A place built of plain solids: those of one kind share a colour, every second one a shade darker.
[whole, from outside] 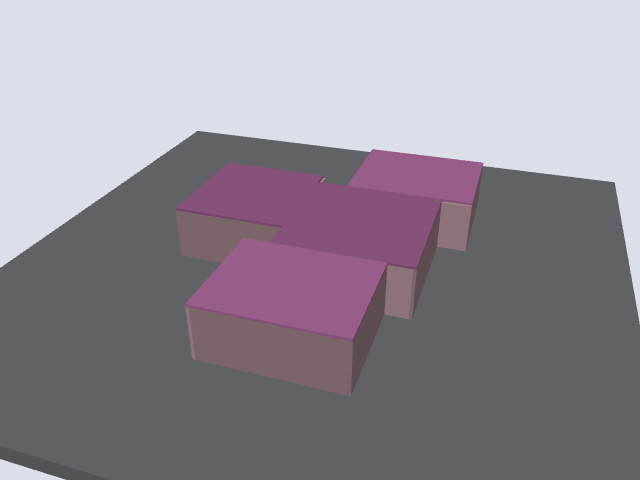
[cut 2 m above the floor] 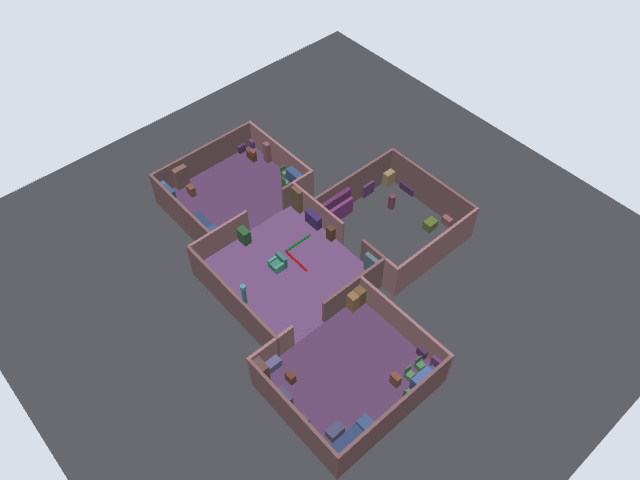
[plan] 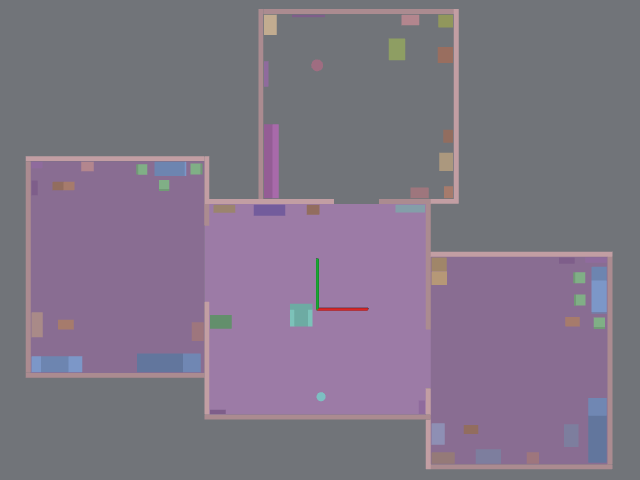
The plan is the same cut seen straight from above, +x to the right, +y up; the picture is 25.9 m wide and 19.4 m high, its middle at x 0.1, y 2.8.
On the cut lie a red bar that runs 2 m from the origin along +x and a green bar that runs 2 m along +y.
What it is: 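One storey of an old house, long lived in; a hub and three side rooms behind broad openings; a side room's floor lies below the hub's by a bare drop, by one riser or not at all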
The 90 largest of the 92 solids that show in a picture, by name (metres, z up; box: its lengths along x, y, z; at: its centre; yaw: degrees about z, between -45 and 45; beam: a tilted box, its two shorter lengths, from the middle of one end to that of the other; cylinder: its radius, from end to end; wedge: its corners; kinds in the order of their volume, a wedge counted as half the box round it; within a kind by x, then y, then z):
{
 "floor_1": {"box": [7.02, 8.56, 0.77], "at": [-8.08, 1.71, 0.34]},
 "floor_2": {"box": [0.2, 3.07, 0.77], "at": [-4.47, 1.84, 0.34]},
 "floor_3": {"box": [8.75, 8.52, 0.94], "at": [0.0, 0.0, 0.42]},
 "floor_4": {"box": [0.2, 2.37, 0.94], "at": [4.47, -2.0, 0.42]},
 "floor_5": {"box": [7.15, 8.39, 0.94], "at": [8.15, -2.07, 0.42]},
 "wall_1": {"box": [0.2, 8.56, 3.54], "at": [-11.69, 1.71, 1.72]},
 "wall_2": {"box": [7.22, 0.2, 3.54], "at": [-8.18, -2.67, 1.72]},
 "wall_3": {"box": [7.22, 0.2, 3.54], "at": [-8.18, 6.09, 1.72]},
 "wall_4": {"box": [0.2, 4.56, 3.54], "at": [-4.47, -1.98, 1.72]},
 "wall_5": {"box": [0.2, 0.88, 3.54], "at": [-4.47, 3.82, 1.72]},
 "wall_6": {"box": [0.2, 1.73, 3.54], "at": [-4.47, 5.32, 1.72]},
 "wall_7": {"box": [0.2, 7.68, 3.54], "at": [-2.29, 8.3, 1.72]},
 "wall_8": {"box": [5.25, 0.2, 3.54], "at": [-1.95, 4.36, 1.72]},
 "wall_9": {"box": [9.15, 0.2, 3.54], "at": [0.0, -4.36, 1.72]},
 "wall_10": {"box": [7.7, 0.2, 3.54], "at": [1.66, 12.03, 1.72]},
 "wall_11": {"box": [2.09, 0.2, 3.54], "at": [3.53, 4.36, 1.72]},
 "wall_12": {"box": [0.2, 2.01, 3.54], "at": [4.47, -5.46, 1.72]},
 "wall_13": {"box": [0.2, 1.07, 3.54], "at": [4.47, -3.72, 1.72]},
 "wall_14": {"box": [0.2, 5.07, 3.54], "at": [4.47, 1.72, 1.72]},
 "wall_15": {"box": [1.13, 0.2, 3.54], "at": [5.14, 4.36, 1.72]},
 "wall_16": {"box": [0.2, 7.68, 3.54], "at": [5.61, 8.3, 1.72]},
 "wall_17": {"box": [7.35, 0.2, 3.54], "at": [8.25, -6.37, 1.72]},
 "wall_18": {"box": [7.35, 0.2, 3.54], "at": [8.25, 2.23, 1.72]},
 "wall_19": {"box": [0.2, 8.39, 3.54], "at": [11.82, -2.07, 1.72]},
 "roof_1": {"box": [7.22, 8.96, 0.16], "at": [-8.18, 1.71, 3.57]},
 "roof_2": {"box": [9.15, 8.92, 0.16], "at": [0.0, 0.0, 3.57]},
 "roof_3": {"box": [8.1, 7.68, 0.16], "at": [1.66, 8.3, 3.57]},
 "roof_4": {"box": [7.35, 8.79, 0.16], "at": [8.25, -2.07, 3.57]},
 "workbench_1": {"box": [2.58, 0.76, 1.36], "at": [-6.01, -2.17, 1.4]},
 "workbench_2": {"box": [0.72, 0.76, 0.26], "at": [-5.08, -2.17, 2.21]},
 "workbench_3": {"box": [0.75, 2.62, 1.38], "at": [11.32, -4.9, 1.58]},
 "workbench_4": {"box": [0.75, 0.72, 0.24], "at": [11.32, -3.95, 2.39]},
 "kitchen_run_1": {"box": [0.34, 2.99, 2.18], "at": [-1.99, 5.98, 1.04]},
 "kitchen_run_2": {"box": [0.26, 2.99, 1.47], "at": [-1.69, 5.98, 0.69]},
 "desk_1": {"box": [0.39, 0.65, 1.24], "at": [-11.37, -2.22, 1.34]},
 "desk_2": {"box": [1.11, 0.65, 0.55], "at": [-10.62, -2.22, 1.69]},
 "desk_3": {"box": [0.56, 0.65, 0.52], "at": [-9.79, -2.22, 0.98]},
 "desk_4": {"box": [1.22, 0.58, 0.55], "at": [-5.98, 5.67, 1.7]},
 "desk_5": {"box": [0.62, 0.06, 1.16], "at": [11.38, -0.14, 1.47]},
 "desk_6": {"box": [0.62, 1.27, 0.47], "at": [11.38, 0.52, 1.82]},
 "desk_7": {"box": [0.62, 0.56, 0.52], "at": [11.38, 1.44, 1.15]},
 "metal_shelving_1": {"box": [0.46, 1.02, 1.76], "at": [-11.33, -0.62, 1.6]},
 "metal_shelving_2": {"box": [0.94, 0.46, 1.78], "at": [5.07, -6.01, 1.79]},
 "crate_stack_1": {"box": [0.89, 0.34, 0.66], "at": [-10.27, 4.98, 1.05]},
 "crate_stack_2": {"box": [0.65, 0.4, 0.78], "at": [-10.17, -0.62, 1.11]},
 "crate_stack_3": {"box": [0.44, 0.34, 0.31], "at": [-10.05, 4.98, 1.54]},
 "crate_stack_4": {"box": [0.52, 0.41, 1.09], "at": [-0.18, 4.03, 1.44]},
 "crate_stack_5": {"box": [0.4, 0.52, 0.82], "at": [5.28, 6.99, 0.36]},
 "crate_stack_6": {"box": [0.36, 0.48, 0.76], "at": [5.3, 4.73, 0.33]},
 "crate_stack_7": {"box": [0.59, 0.37, 0.72], "at": [6.21, -4.86, 1.25]},
 "crate_stack_8": {"box": [0.58, 0.38, 0.85], "at": [10.3, -0.51, 1.32]},
 "tall_odds_1": {"box": [0.5, 0.39, 1.72], "at": [-9.3, 5.77, 1.58]},
 "tall_odds_2": {"box": [0.49, 0.76, 0.76], "at": [-4.84, -0.91, 1.1]},
 "tall_odds_3": {"box": [0.73, 0.42, 0.67], "at": [3.75, 11.69, 0.28]},
 "tall_odds_4": {"box": [0.74, 0.44, 0.79], "at": [4.13, 4.7, 0.34]},
 "tall_odds_5": {"box": [0.49, 0.47, 0.66], "at": [8.71, -6.01, 1.22]},
 "trunk_1": {"box": [0.55, 0.88, 0.63], "at": [4.88, -5.04, 1.21]},
 "trunk_2": {"box": [1.03, 0.58, 0.71], "at": [6.91, -5.95, 1.25]},
 "trunk_3": {"box": [0.59, 0.92, 0.63], "at": [10.25, -5.11, 1.21]},
 "radiator_1": {"box": [0.26, 0.6, 0.63], "at": [-11.43, 4.91, 1.04]},
 "radiator_2": {"box": [0.45, 0.26, 0.62], "at": [-11.34, 5.83, 1.03]},
 "radiator_3": {"box": [0.64, 0.17, 0.77], "at": [-4.03, -4.14, 1.28]},
 "radiator_4": {"box": [0.18, 1.04, 1.17], "at": [-2.07, 9.51, 0.54]},
 "radiator_5": {"box": [1.34, 0.11, 0.65], "at": [-0.36, 11.85, 0.28]},
 "radiator_6": {"box": [0.26, 0.54, 0.65], "at": [4.22, -3.96, 1.22]},
 "radiator_7": {"box": [0.64, 0.26, 0.64], "at": [10.08, 1.97, 1.22]},
 "radiator_8": {"box": [0.87, 0.22, 0.92], "at": [11.26, 1.99, 1.35]},
 "carton_stack_1": {"box": [0.63, 0.57, 1.29], "at": [4.92, 1.26, 1.54]},
 "carton_stack_2": {"box": [0.63, 0.56, 1.35], "at": [4.92, 1.82, 1.57]},
 "washing_machine_1": {"box": [0.52, 0.82, 1.19], "at": [-1.9, 11.5, 0.55]},
 "washing_machine_2": {"box": [0.56, 0.73, 1.0], "at": [5.2, 5.96, 0.45]},
 "fridge_1": {"box": [0.62, 0.65, 1.63], "at": [5.17, 10.28, 0.76]},
 "coat_rack_1": {"box": [0.89, 0.33, 2.1], "at": [-3.76, 4.07, 1.94]},
 "bookcase_1": {"box": [1.19, 0.32, 1.52], "at": [3.75, 4.07, 1.65]},
 "hall_bench_1": {"box": [1.28, 0.46, 0.99], "at": [-1.94, 4.0, 1.39]},
 "highchair_pram_1": {"box": [0.88, 0.57, 1.12], "at": [-3.91, -0.51, 1.45]},
 "dining_chair_1": {"box": [0.36, 0.42, 0.46], "at": [-7.06, 5.65, 0.95]},
 "dining_chair_2": {"box": [0.42, 0.08, 0.95], "at": [-6.2, 4.82, 1.19]},
 "dining_chair_3": {"box": [0.42, 0.36, 0.51], "at": [-6.2, 5.04, 0.97]},
 "dining_chair_4": {"box": [0.41, 0.45, 0.47], "at": [-4.93, 5.67, 0.96]},
 "dining_chair_5": {"box": [0.41, 0.44, 0.47], "at": [10.62, 1.27, 1.13]},
 "dining_chair_6": {"box": [0.39, 0.45, 0.47], "at": [10.64, 0.37, 1.13]},
 "dining_chair_7": {"box": [0.46, 0.38, 0.46], "at": [11.39, -0.53, 1.12]},
 "armchair_1": {"box": [0.74, 0.67, 0.47], "at": [-0.75, -0.36, 1.13]},
 "armchair_2": {"box": [0.91, 0.25, 0.92], "at": [-0.66, 0.1, 1.35]},
 "armchair_3": {"box": [0.18, 0.67, 0.63], "at": [-0.29, -0.36, 1.21]},
 "pet_corner_1": {"box": [0.67, 0.88, 0.74], "at": [3.21, 10.5, 0.32]},
 "cooker_1": {"box": [0.6, 0.52, 1.29], "at": [5.18, 11.65, 0.59]},
 "plant_big_round_1": {"cylinder": 0.24, "from": [-0.01, 9.86, 0.0], "to": [-0.01, 9.86, 1.22]},
 "floor_lamp_round_1": {"cylinder": 0.13, "from": [0.14, -3.54, 0.89], "to": [0.14, -3.54, 2.33]}
}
